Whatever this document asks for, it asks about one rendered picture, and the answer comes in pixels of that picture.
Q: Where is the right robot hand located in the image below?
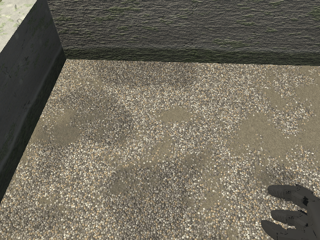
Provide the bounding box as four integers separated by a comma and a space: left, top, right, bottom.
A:
261, 184, 320, 240

